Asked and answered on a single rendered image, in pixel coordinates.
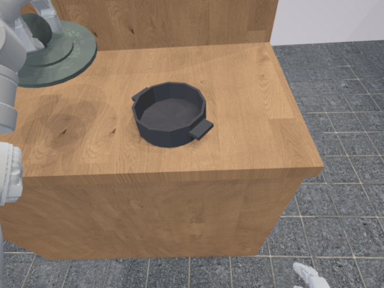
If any knob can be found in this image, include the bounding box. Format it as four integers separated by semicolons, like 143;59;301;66
17;13;52;45

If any lid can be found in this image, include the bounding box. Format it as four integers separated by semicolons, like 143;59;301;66
18;20;97;88

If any left robot upper arm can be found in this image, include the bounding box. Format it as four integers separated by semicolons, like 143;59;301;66
0;142;23;288

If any robot left hand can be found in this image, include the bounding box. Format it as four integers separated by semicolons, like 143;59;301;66
15;0;62;53

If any pot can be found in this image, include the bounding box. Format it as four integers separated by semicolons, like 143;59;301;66
132;82;214;148

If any robot right hand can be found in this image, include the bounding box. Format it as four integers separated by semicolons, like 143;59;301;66
293;262;330;288

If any left robot forearm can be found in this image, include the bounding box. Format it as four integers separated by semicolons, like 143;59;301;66
0;0;26;134

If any table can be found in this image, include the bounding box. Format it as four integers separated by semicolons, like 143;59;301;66
0;0;324;260

